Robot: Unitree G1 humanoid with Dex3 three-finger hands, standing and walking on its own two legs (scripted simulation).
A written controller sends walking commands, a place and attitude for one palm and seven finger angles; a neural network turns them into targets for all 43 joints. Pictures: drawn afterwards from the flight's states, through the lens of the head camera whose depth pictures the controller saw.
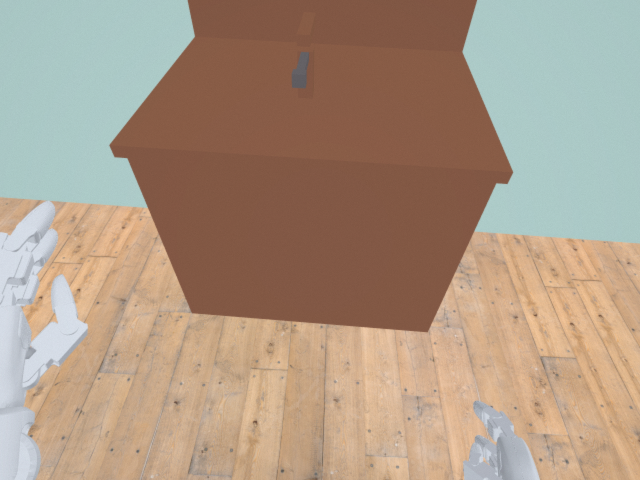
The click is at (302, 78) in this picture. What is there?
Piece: tap's lever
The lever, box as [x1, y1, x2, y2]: [292, 69, 306, 87]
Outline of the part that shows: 293,69 292,87 305,87 306,70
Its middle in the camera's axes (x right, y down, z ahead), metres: -0.05 -0.33 +0.79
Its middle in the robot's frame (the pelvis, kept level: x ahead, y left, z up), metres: +0.83 +0.10 +0.11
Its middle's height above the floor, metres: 0.89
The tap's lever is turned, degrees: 0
